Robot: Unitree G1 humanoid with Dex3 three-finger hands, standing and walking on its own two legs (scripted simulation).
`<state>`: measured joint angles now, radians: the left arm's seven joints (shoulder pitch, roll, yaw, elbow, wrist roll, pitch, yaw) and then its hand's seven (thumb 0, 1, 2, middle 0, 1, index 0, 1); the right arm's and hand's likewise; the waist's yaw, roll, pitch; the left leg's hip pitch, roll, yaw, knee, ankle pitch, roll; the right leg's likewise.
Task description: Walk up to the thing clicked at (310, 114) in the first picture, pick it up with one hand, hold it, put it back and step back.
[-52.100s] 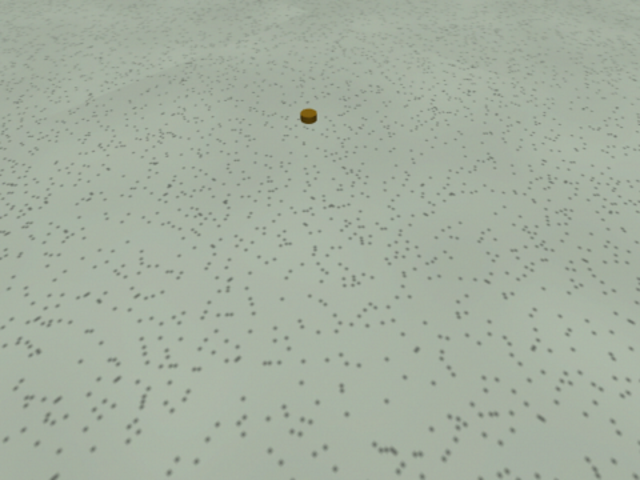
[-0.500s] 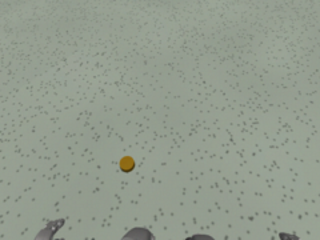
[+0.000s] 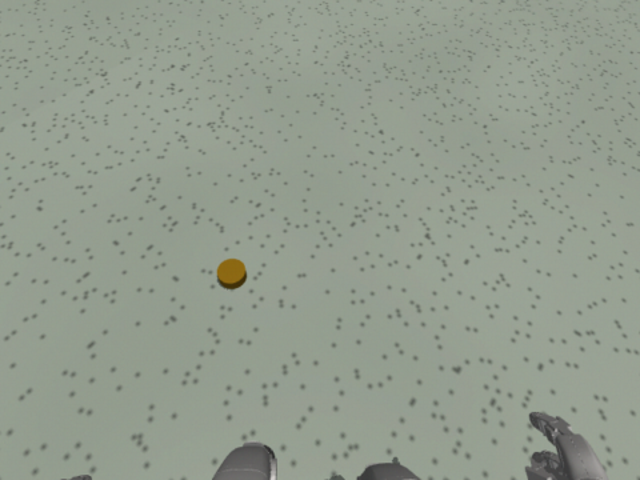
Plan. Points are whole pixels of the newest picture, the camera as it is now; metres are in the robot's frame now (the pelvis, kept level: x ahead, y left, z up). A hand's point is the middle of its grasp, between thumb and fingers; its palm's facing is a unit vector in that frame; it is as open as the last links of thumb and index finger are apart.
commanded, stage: step back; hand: left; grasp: from above
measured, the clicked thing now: (232, 273) +0.74 +0.28 -0.74
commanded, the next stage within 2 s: stand in 1.98 s
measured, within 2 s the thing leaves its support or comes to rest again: neither
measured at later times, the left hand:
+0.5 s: hand out of the picture -0.04 +0.25 -0.15, palm faces +0.08 -0.93 -0.36, open 7.4 cm
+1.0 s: hand out of the picture -0.29 +0.19 -0.13, palm faces +0.06 -0.90 -0.44, open 7.4 cm
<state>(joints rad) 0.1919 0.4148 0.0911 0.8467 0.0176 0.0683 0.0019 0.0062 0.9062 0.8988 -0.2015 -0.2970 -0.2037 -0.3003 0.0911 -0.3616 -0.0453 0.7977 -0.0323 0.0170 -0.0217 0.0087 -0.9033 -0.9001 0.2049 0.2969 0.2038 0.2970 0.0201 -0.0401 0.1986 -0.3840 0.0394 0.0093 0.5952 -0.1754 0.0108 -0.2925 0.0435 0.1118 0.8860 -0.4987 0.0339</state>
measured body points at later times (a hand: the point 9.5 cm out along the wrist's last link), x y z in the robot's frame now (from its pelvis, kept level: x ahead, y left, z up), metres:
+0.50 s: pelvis -0.16 -0.03 +0.00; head -0.10 +0.00 +0.44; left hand -0.04 +0.29 -0.12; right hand -0.08 -0.33 -0.11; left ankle -0.17 +0.08 -0.72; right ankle -0.11 -0.15 -0.68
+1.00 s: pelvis -0.32 -0.09 +0.00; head -0.29 -0.11 +0.45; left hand -0.29 +0.24 -0.10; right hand -0.20 -0.40 -0.13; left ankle -0.35 +0.06 -0.66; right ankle -0.30 -0.20 -0.72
